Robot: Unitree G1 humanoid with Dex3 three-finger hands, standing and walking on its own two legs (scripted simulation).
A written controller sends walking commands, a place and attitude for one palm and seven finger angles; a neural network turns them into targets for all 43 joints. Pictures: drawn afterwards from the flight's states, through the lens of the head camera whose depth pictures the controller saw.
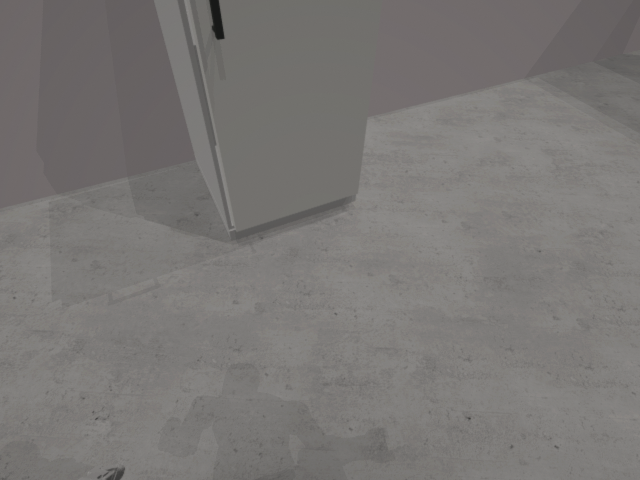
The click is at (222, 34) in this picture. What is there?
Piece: fridge door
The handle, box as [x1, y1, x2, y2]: [209, 0, 224, 39]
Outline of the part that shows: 209,0 213,19 212,29 217,39 224,38 218,0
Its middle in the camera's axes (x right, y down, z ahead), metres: -0.26 -0.65 +0.86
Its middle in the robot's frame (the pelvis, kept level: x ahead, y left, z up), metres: +1.10 +0.32 +0.27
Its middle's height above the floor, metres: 1.04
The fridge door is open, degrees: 0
